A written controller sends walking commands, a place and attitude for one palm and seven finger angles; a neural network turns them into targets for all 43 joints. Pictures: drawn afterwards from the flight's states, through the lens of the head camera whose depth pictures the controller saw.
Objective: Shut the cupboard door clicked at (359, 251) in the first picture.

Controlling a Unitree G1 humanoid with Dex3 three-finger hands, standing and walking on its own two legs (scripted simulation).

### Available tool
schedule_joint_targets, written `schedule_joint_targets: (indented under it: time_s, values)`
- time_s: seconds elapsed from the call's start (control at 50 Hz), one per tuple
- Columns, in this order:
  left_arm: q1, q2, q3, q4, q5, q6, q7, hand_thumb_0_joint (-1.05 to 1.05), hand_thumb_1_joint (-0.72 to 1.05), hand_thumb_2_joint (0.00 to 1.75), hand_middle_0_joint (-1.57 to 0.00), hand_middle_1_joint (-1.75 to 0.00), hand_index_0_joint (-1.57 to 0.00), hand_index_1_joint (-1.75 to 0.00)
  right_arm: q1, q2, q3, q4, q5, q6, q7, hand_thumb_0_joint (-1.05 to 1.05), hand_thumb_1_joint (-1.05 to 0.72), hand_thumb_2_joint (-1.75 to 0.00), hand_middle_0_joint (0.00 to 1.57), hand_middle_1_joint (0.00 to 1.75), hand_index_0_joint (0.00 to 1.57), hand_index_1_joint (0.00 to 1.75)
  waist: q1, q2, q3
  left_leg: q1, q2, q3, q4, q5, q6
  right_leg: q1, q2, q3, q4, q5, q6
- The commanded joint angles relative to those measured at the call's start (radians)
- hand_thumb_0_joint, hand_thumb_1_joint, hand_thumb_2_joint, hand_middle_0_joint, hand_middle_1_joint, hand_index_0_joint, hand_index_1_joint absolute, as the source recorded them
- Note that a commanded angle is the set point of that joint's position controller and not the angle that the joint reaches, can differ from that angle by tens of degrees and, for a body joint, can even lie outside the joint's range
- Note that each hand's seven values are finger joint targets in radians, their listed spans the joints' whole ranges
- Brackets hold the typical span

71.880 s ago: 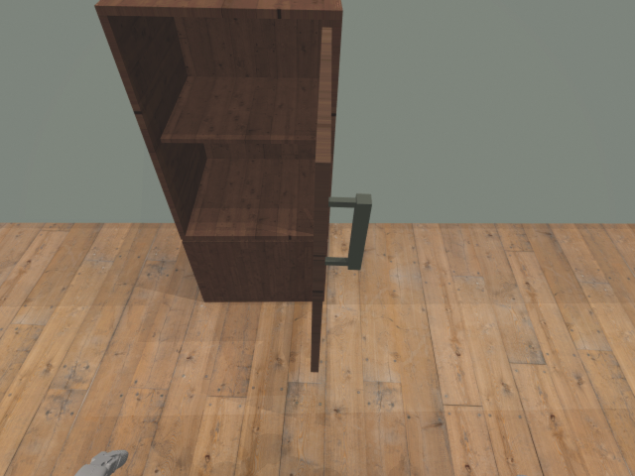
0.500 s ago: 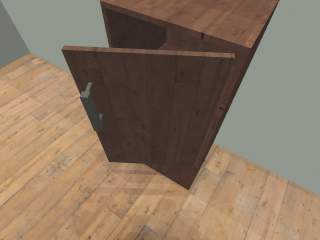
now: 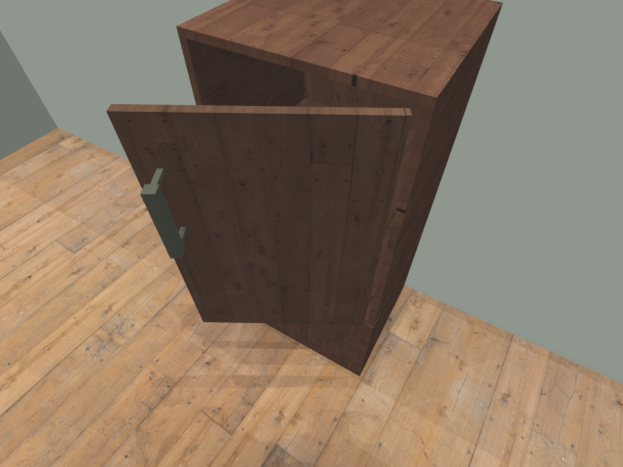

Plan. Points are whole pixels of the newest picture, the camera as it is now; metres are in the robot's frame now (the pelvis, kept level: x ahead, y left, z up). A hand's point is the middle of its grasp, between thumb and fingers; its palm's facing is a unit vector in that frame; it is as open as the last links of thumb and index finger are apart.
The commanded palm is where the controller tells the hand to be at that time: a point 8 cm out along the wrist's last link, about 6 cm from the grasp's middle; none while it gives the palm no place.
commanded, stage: come to a stop and stand still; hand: left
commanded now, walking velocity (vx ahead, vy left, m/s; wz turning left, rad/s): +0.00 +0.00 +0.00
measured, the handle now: (168, 215) +0.47 +0.26 +0.03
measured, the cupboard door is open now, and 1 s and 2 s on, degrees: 29 29 29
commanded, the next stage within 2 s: look again from close up in 0.12 s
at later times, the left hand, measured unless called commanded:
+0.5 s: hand out of the picture +0.04 +0.21 -0.18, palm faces +0.04 -0.98 -0.21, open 7.4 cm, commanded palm none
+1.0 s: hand out of the picture +0.13 +0.28 -0.07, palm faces +0.27 -0.95 -0.17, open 7.3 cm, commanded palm +0.09 +0.31 -0.06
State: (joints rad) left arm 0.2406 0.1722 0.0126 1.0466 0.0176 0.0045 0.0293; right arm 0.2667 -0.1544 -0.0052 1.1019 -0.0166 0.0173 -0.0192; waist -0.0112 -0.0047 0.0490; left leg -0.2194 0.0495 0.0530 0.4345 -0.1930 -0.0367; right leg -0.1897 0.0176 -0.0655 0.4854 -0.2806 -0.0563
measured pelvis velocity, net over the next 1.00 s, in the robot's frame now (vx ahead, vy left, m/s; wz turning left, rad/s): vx -0.02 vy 0.07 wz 0.05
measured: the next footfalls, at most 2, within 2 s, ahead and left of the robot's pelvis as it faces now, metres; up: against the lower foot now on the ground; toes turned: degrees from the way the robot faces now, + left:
right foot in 1.02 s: +0.05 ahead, -0.04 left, +0.00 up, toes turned +3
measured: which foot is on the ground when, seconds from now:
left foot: down 0.00-1.00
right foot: down 0.00-0.90, up 0.92-1.00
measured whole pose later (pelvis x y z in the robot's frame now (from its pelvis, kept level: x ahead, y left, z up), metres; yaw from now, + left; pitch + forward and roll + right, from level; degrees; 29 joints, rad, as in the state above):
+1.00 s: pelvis -0.02 +0.07 -0.02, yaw +3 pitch -1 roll +0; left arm 0.46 0.23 0.04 0.16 -0.12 -0.01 0.11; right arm 0.33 -0.20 0.02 0.83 0.05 -0.24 -0.06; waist 0.00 -0.04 0.01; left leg -0.34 -0.06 0.06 0.60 -0.24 0.06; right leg -0.33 -0.05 -0.04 0.70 -0.34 -0.01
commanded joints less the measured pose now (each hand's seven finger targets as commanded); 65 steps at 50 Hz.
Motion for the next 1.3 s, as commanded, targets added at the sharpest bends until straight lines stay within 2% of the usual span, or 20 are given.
schedule_joint_targets:
  time_s: [0.0, 0.18, 0.2, 0.22, 0.26, 0.34, 0.5, 0.82, 0.84, 0.86, 0.88, 0.9, 0.92, 0.94, 0.96, 1.0, 1.08, 1.12, 1.18, 1.28]
  values:
    - [0.050, 0.102, 0.013, -0.019, -0.008, -0.021, -0.003, 0.00, 0.90, 0.90, -0.20, -0.30, -0.20, -0.30, 0.050, -0.051, -0.004, -0.013, -0.003, -0.024, -0.003, 0.00, -0.90, -0.90, 0.20, 0.30, 0.20, 0.30, 0.018, -0.001, 0.053, 0.019, 0.035, -0.045, -0.068, -0.009, 0.036, -0.085, -0.138, 0.157, -0.216, -0.080, 0.003]
    - [0.098, 0.074, 0.003, 0.027, -0.012, -0.034, 0.001, 0.00, 0.90, 0.90, -0.20, -0.30, -0.20, -0.30, 0.093, -0.048, 0.002, 0.025, 0.004, -0.043, -0.013, 0.00, -0.90, -0.90, 0.20, 0.30, 0.20, 0.30, 0.022, 0.005, -0.025, 0.046, 0.051, -0.050, -0.073, 0.112, 0.037, 0.018, -0.129, 0.114, -0.146, 0.176, 0.008]
    - [0.079, 0.267, -0.003, -0.056, -0.003, -0.041, 0.019, 0.00, 0.90, 0.90, -0.20, -0.30, -0.20, -0.30, -0.003, -0.151, -0.033, -0.089, -0.016, -0.037, -0.008, 0.00, -0.90, -0.90, 0.20, 0.30, 0.20, 0.30, 0.000, 0.023, 0.019, 0.023, 0.006, -0.111, 0.010, 0.162, 0.060, -0.028, -0.124, 0.127, -0.115, 0.245, 0.001]
    - [0.112, 0.156, 0.009, -0.047, -0.007, -0.037, 0.022, 0.00, 0.90, 0.90, -0.20, -0.30, -0.20, -0.30, 0.007, -0.102, -0.038, -0.092, -0.005, -0.052, -0.011, 0.00, -0.90, -0.90, 0.20, 0.30, 0.20, 0.30, 0.022, 0.031, -0.090, -0.004, 0.034, -0.067, 0.084, 0.095, 0.046, 0.002, -0.177, 0.152, -0.087, 0.232, 0.006]
    - [0.119, 0.130, 0.005, -0.040, -0.003, -0.043, 0.025, 0.00, 0.90, 0.90, -0.20, -0.30, -0.20, -0.30, 0.048, -0.047, -0.030, -0.075, -0.003, -0.042, -0.017, 0.00, -0.90, -0.90, 0.20, 0.30, 0.20, 0.30, 0.010, -0.015, -0.139, -0.043, -0.004, -0.047, 0.129, 0.001, 0.036, 0.066, -0.221, 0.185, -0.090, 0.378, -0.019]
    - [0.098, 0.102, 0.009, -0.059, 0.003, -0.040, 0.028, 0.00, 0.90, 0.90, -0.20, -0.30, -0.20, -0.30, 0.051, -0.042, -0.035, -0.087, -0.002, -0.031, -0.011, 0.00, -0.90, -0.90, 0.20, 0.30, 0.20, 0.30, -0.004, -0.090, -0.048, -0.060, 0.000, -0.037, 0.147, 0.013, 0.042, -0.013, -0.206, 0.163, -0.087, 0.335, -0.033]
    - [0.136, 0.082, 0.007, -0.083, 0.005, -0.014, 0.027, 0.00, 0.90, 0.90, -0.20, -0.30, -0.20, -0.30, 0.012, -0.118, -0.039, -0.105, -0.002, -0.045, -0.015, 0.00, -0.90, -0.90, 0.20, 0.30, 0.20, 0.30, 0.023, 0.079, -0.016, 0.011, 0.076, -0.094, 0.060, 0.340, 0.088, -0.045, -0.101, 0.068, -0.003, 0.183, 0.029]
    - [0.105, 0.108, 0.004, -0.092, 0.008, -0.004, 0.013, 0.00, 0.90, 0.90, -0.20, -0.30, -0.20, -0.30, -0.058, -0.158, -0.041, -0.131, -0.001, -0.038, 0.003, 0.00, -0.90, -0.90, 0.20, 0.30, 0.20, 0.30, 0.021, 0.036, -0.003, -0.045, 0.074, -0.149, -0.136, -0.112, 0.091, -0.031, -0.106, 0.061, -0.049, 0.046, 0.059]
    - [0.151, 0.115, -0.006, -0.056, 0.017, -0.016, 0.047, 0.00, 0.90, 0.90, -0.20, -0.30, -0.20, -0.30, -0.072, -0.189, -0.030, -0.185, 0.014, -0.043, 0.002, 0.00, -0.90, -0.90, 0.20, 0.30, 0.20, 0.30, 0.033, -0.055, 0.003, -0.037, 0.093, -0.089, 0.057, 0.129, 0.068, -0.051, -0.136, 0.093, -0.064, 0.153, 0.053]
    - [-0.824, 0.752, 0.478, -1.760, -0.088, -0.256, 0.062, 0.00, 0.90, 0.90, -0.20, -0.30, -0.20, -0.30, -0.013, -0.362, -0.074, -0.473, 0.029, -0.217, -0.077, 0.00, -0.90, -0.90, 0.20, 0.30, 0.20, 0.30, -0.131, 0.038, -0.383, 0.253, 0.046, -0.179, 0.102, 0.265, 0.032, -0.062, -0.044, 0.007, 0.171, 0.232, 0.030]
    - [-0.017, 0.157, 0.015, -1.356, -0.128, -0.172, 0.040, 0.00, 0.90, 0.90, -0.22, -0.32, -0.22, -0.32, -0.083, -0.197, 0.004, -0.456, 0.096, -0.294, -0.090, 0.00, -0.90, -0.90, 0.20, 0.30, 0.20, 0.30, 0.003, 0.304, -0.505, 0.364, 0.081, -0.251, 0.072, 0.255, -0.029, -0.228, -0.019, -0.044, 0.282, -0.042, 0.044]
    - [-0.006, 0.160, 0.051, -1.361, -0.179, -0.139, 0.072, 0.00, 0.90, 0.90, -0.24, -0.34, -0.24, -0.34, -0.073, -0.230, 0.003, -0.425, 0.078, -0.329, -0.091, 0.00, -0.90, -0.90, 0.20, 0.30, 0.20, 0.30, 0.020, 0.288, -0.469, 0.283, 0.070, -0.235, -0.039, 0.205, -0.064, -0.210, -0.006, -0.024, 0.280, -0.095, 0.041]
    - [0.218, -0.096, -0.105, -1.086, -0.167, -0.043, 0.067, 0.00, 0.90, 0.90, -0.25, -0.36, -0.25, -0.36, -0.062, -0.162, 0.006, -0.389, 0.075, -0.353, -0.055, 0.00, -0.90, -0.90, 0.20, 0.30, 0.20, 0.30, -0.011, 0.212, -0.245, 0.109, 0.062, -0.252, -0.104, -0.008, -0.046, -0.309, -0.020, -0.019, 0.276, -0.113, 0.050]
    - [-0.007, -0.024, -0.088, -1.281, -0.184, -0.089, 0.080, 0.00, 0.90, 0.90, -0.27, -0.38, -0.27, -0.38, -0.049, -0.228, -0.021, -0.451, 0.078, -0.373, -0.034, 0.00, -0.90, -0.90, 0.20, 0.30, 0.20, 0.30, -0.043, 0.202, -0.135, -0.026, 0.036, -0.245, -0.084, -0.264, -0.018, -0.293, -0.027, -0.014, 0.251, -0.079, 0.037]
    - [0.021, -0.006, -0.059, -1.240, -0.175, -0.131, 0.074, 0.00, 0.90, 0.90, -0.29, -0.40, -0.29, -0.40, -0.079, -0.220, -0.019, -0.479, 0.069, -0.389, -0.032, 0.00, -0.90, -0.90, 0.20, 0.30, 0.20, 0.30, -0.038, 0.208, -0.046, -0.115, 0.007, -0.237, -0.035, -0.358, -0.007, -0.322, -0.019, -0.023, 0.200, -0.072, 0.031]
    - [0.093, 0.043, 0.032, -0.990, -0.172, -0.231, 0.028, 0.00, 0.90, 0.90, -0.33, -0.44, -0.33, -0.44, -0.068, -0.231, -0.026, -0.489, 0.057, -0.396, -0.019, 0.00, -0.90, -0.90, 0.20, 0.30, 0.20, 0.30, -0.050, 0.036, 0.077, -0.297, -0.054, -0.192, 0.110, -0.396, 0.008, -0.436, -0.015, -0.031, 0.144, -0.165, 0.025]
    - [0.274, 0.092, 0.141, -0.756, -0.264, -0.536, -0.231, 0.00, 0.90, 0.90, -0.40, -0.52, -0.40, -0.52, -0.119, -0.238, -0.057, -0.581, 0.020, -0.368, 0.004, 0.00, -0.90, -0.90, 0.20, 0.30, 0.20, 0.30, 0.031, -0.417, -0.050, -0.622, -0.088, -0.067, 0.463, -0.315, 0.018, -0.546, -0.051, 0.114, 0.220, -0.542, 0.015]
    - [0.303, 0.162, 0.207, -0.749, -0.279, -0.581, -0.346, 0.00, 0.90, 0.90, -0.44, -0.56, -0.44, -0.56, -0.135, -0.244, -0.075, -0.676, 0.042, -0.348, 0.021, 0.00, -0.90, -0.90, 0.20, 0.30, 0.20, 0.30, 0.070, -0.327, -0.137, -0.687, -0.103, -0.044, 0.519, -0.317, 0.028, -0.478, -0.061, 0.187, 0.270, -0.529, 0.010]
    - [0.238, 0.235, 0.265, -1.018, -0.321, -0.525, -0.370, 0.00, 0.90, 0.90, -0.49, -0.62, -0.49, -0.62, -0.188, -0.234, -0.062, -0.792, 0.064, -0.319, 0.013, 0.00, -0.90, -0.90, 0.20, 0.30, 0.20, 0.30, 0.123, 0.020, -0.289, -0.654, -0.114, -0.035, 0.492, -0.406, 0.046, -0.470, -0.045, 0.200, 0.324, -0.579, 0.012]
    - [0.051, 0.223, 0.202, -1.523, -0.333, -0.571, -0.224, 0.00, 0.90, 0.90, -0.58, -0.72, -0.58, -0.72, -0.148, -0.219, -0.034, -0.806, 0.055, -0.342, -0.012, 0.00, -0.90, -0.90, 0.20, 0.30, 0.20, 0.30, 0.040, 0.243, -0.336, -0.519, -0.066, -0.172, 0.424, -0.578, 0.057, -0.624, 0.003, 0.116, 0.436, -0.439, -0.003]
